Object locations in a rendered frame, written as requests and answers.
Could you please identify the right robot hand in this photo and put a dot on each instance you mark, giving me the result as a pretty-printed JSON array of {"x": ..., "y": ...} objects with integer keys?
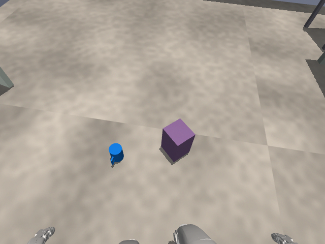
[{"x": 282, "y": 239}]

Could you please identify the left robot hand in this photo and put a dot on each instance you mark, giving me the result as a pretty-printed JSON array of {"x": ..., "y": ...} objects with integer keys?
[{"x": 42, "y": 236}]

